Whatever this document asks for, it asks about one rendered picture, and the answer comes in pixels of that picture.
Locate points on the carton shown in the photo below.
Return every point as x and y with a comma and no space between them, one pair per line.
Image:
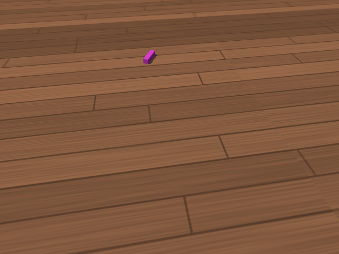
149,56

